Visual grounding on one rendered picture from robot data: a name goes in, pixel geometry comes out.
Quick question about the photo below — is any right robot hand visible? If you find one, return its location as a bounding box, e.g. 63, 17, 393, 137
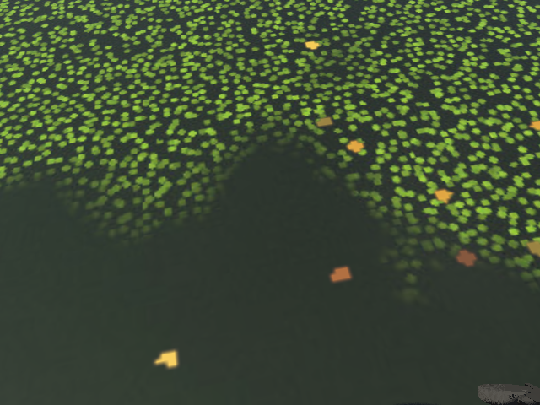
478, 383, 540, 405

